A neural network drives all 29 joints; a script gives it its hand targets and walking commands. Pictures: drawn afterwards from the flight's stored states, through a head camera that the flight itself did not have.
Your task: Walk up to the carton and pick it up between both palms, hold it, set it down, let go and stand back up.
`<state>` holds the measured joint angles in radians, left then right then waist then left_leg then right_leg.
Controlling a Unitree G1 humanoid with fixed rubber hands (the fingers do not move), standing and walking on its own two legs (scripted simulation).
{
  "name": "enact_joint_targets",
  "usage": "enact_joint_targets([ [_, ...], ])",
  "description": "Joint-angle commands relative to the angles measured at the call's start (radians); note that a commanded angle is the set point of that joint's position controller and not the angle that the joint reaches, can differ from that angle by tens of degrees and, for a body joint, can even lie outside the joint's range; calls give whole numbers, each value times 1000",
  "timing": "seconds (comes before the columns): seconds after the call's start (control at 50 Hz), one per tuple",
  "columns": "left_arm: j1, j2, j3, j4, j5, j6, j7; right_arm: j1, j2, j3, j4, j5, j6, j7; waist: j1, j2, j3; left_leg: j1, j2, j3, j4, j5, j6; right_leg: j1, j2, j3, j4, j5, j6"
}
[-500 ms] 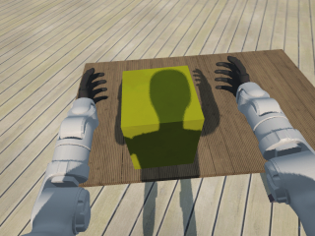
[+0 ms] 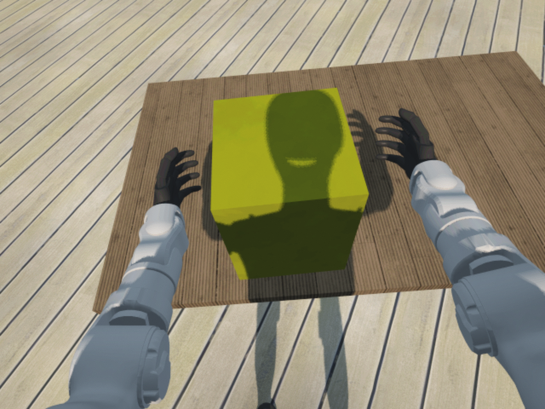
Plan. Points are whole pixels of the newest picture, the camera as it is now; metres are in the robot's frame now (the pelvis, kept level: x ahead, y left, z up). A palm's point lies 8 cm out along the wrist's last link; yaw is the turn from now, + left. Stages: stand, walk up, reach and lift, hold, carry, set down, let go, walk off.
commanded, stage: reach and lift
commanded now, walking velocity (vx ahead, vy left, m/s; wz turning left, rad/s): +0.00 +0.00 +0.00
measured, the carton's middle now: (284, 191) +0.46 +0.07 -0.01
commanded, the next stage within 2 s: none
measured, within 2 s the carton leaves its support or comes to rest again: neither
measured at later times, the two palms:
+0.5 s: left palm (189, 205) +0.39 +0.21 +0.04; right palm (400, 173) +0.47 -0.11 +0.05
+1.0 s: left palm (198, 204) +0.40 +0.20 +0.03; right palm (384, 179) +0.46 -0.08 +0.04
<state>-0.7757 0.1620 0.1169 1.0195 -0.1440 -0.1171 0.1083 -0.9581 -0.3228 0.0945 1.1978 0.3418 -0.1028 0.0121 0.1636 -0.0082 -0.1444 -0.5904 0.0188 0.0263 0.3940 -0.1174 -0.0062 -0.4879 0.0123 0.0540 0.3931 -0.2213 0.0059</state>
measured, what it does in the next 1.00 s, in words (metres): stands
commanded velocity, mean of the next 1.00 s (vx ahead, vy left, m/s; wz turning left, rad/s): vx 0.00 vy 0.00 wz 0.00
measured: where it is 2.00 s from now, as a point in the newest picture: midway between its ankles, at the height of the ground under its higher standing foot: outside the picture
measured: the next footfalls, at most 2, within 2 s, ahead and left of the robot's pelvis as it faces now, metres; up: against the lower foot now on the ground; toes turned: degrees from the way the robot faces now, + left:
none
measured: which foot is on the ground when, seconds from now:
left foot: down 0.00-1.00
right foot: down 0.00-1.00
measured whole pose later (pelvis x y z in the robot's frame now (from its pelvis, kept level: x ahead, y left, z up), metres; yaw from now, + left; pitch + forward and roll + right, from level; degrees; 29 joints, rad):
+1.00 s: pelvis -0.01 +0.00 -0.01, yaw +0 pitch +23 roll -1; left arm -0.82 -0.03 0.44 1.08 0.18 -0.27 0.12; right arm -0.96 -0.07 -0.48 1.23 -0.28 -0.24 -0.02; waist 0.15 -0.01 -0.22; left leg -0.73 0.02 0.03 0.44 -0.12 0.00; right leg -0.63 0.01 0.05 0.45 -0.23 0.01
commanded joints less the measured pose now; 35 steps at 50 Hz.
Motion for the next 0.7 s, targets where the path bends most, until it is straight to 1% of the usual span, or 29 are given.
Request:
enact_joint_targets([
  [0.0, -475, 96, 11, -55, 2, -133, -17, -449, -73, -48, -8, -63, -111, 15, -5, -26, -831, 423, 27, 42, 200, 592, -66, -74, 58, -101, 37, 330, 4],
  [0.04, -494, 107, 26, -72, -10, -153, -12, -479, -75, -66, -53, -76, -125, 15, 2, -47, -854, 407, 23, 46, 213, 608, -66, -82, 57, -103, 46, 356, 12],
  [0.06, -517, 96, 14, -104, -15, -167, -9, -495, -78, -81, -69, -80, -140, 14, -10, -19, -907, 429, 29, 41, 217, 620, -74, -109, 60, -111, 55, 341, 10],
  [0.08, -510, 85, 13, -68, -23, -170, -10, -496, -68, -66, -78, -86, -146, 15, 3, -50, -908, 399, 26, 52, 230, 626, -66, -102, 59, -114, 62, 363, 14],
  [0.1, -503, 97, 21, -77, -28, -177, -6, -492, -67, -77, -99, -86, -147, 11, 4, -52, -937, 410, 23, 44, 228, 624, -65, -91, 58, -106, 61, 367, 14],
  [0.12, -520, 99, 23, -51, -35, -175, -2, -500, -70, -67, -77, -85, -142, 13, 3, -54, -927, 384, 28, 45, 230, 600, -66, -115, 61, -107, 66, 324, 9],
  [0.14, -522, 99, 19, -76, -26, -177, -1, -514, -72, -83, -118, -92, -148, 14, 8, -47, -973, 400, 23, 49, 230, 617, -65, -109, 58, -108, 69, 373, 12],
  [0.16, -522, 80, 24, -58, -30, -180, -4, -514, -47, -72, -112, -105, -144, 14, 6, -65, -959, 383, 25, 49, 234, 627, -62, -90, 57, -108, 77, 401, 12],
  [0.18, -549, 86, 26, -76, -28, -182, -5, -515, -48, -90, -120, -105, -144, 12, 3, -55, -967, 379, 25, 45, 235, 606, -60, -106, 58, -103, 75, 360, 15],
  [0.2, -536, 61, 28, -47, -23, -179, -4, -515, -40, -79, -92, -104, -139, 17, 10, -60, -946, 378, 24, 55, 235, 601, -61, -117, 57, -111, 77, 341, 16],
  [0.24, -536, 54, 29, -62, -15, -183, -8, -507, -21, -84, -104, -123, -133, 21, 5, -76, -922, 368, 25, 45, 224, 569, -54, -118, 52, -109, 73, 322, 17],
  [0.28, -547, 36, 31, -27, -5, -177, -7, -516, -3, -97, -83, -140, -128, 20, 4, -66, -864, 364, 25, 46, 209, 533, -51, -113, 56, -104, 66, 293, 15],
  [0.3, -540, 41, 28, 9, 9, -169, -11, -490, 13, -105, -53, -143, -118, 20, -5, -77, -828, 341, 22, 47, 208, 493, -47, -112, 48, -105, 60, 277, 17],
  [0.32, -545, 11, 37, -5, 9, -169, -13, -515, 23, -103, -81, -157, -119, 21, -1, -89, -810, 330, 23, 49, 199, 483, -46, -90, 48, -106, 65, 265, 19],
  [0.34, -554, 7, 43, 6, 27, -168, -15, -516, 35, -116, -61, -170, -113, 20, -7, -87, -777, 322, 21, 47, 195, 453, -41, -103, 45, -106, 59, 238, 18],
  [0.4, -573, -29, 57, 1, 60, -171, -12, -504, 91, -142, -48, -200, -108, 23, -4, -72, -769, 312, 22, 48, 179, 416, -35, -98, 42, -101, 55, 222, 16],
  [0.42, -586, -45, 77, 7, 81, -168, -13, -522, 105, -160, -51, -230, -105, 26, -1, -93, -757, 318, 27, 48, 170, 401, -34, -98, 45, -104, 47, 186, 18],
  [0.44, -596, -52, 73, -20, 88, -176, -8, -510, 116, -190, -55, -254, -106, 21, -11, -81, -764, 320, 26, 56, 170, 381, -36, -103, 41, -107, 43, 168, 16],
  [0.46, -602, -65, 89, -30, 112, -178, -4, -499, 140, -197, -48, -265, -107, 24, -7, -69, -760, 329, 26, 56, 163, 374, -36, -105, 39, -106, 40, 156, 14],
  [0.48, -601, -74, 101, -38, 124, -180, -1, -518, 148, -232, -61, -298, -116, 25, -8, -64, -779, 343, 23, 57, 172, 397, -41, -102, 37, -112, 50, 171, 14],
  [0.52, -587, -56, 156, -19, 172, -173, 8, -500, 141, -250, -62, -341, -116, 6, -9, -88, -742, 338, 25, 56, 166, 405, -36, -66, 41, -106, 43, 200, 19],
  [0.54, -580, -44, 162, -28, 188, -171, 16, -505, 136, -261, -67, -340, -118, -4, -2, -85, -771, 337, 24, 62, 175, 425, -35, -57, 36, -105, 49, 227, 22],
  [0.56, -580, -73, 173, -29, 205, -167, 17, -514, 153, -270, -59, -370, -126, -6, 6, -84, -758, 330, 23, 67, 169, 438, -32, -38, 38, -104, 41, 240, 18],
  [0.58, -568, -84, 176, -42, 220, -171, 19, -500, 162, -292, -68, -387, -127, -13, -15, -70, -754, 354, 18, 67, 167, 466, -39, -21, 41, -106, 40, 265, 19],
  [0.6, -586, -95, 177, -58, 220, -169, 21, -534, 171, -292, -95, -389, -136, -12, -4, -55, -788, 372, 18, 69, 167, 483, -41, -20, 42, -107, 31, 272, 12],
  [0.62, -567, -139, 186, -65, 239, -165, 17, -510, 210, -301, -82, -414, -139, -12, -11, -62, -764, 386, 20, 79, 174, 502, -45, -30, 42, -115, 34, 279, 11],
  [0.64, -568, -160, 190, -66, 251, -165, 3, -504, 237, -306, -109, -429, -142, -4, -13, -66, -751, 414, 18, 73, 161, 513, -42, -3, 37, -117, 21, 305, 19],
  [0.66, -570, -160, 215, -56, 269, -164, 1, -505, 270, -315, -89, -465, -138, -6, -14, -92, -740, 396, 18, 78, 175, 497, -36, 8, 32, -112, 28, 300, 20],
  [0.68, -557, -172, 233, -42, 291, -163, -2, -489, 294, -321, -90, -480, -145, -4, 9, -96, -730, 372, 17, 81, 169, 495, -32, 44, 29, -109, 32, 331, 19],
])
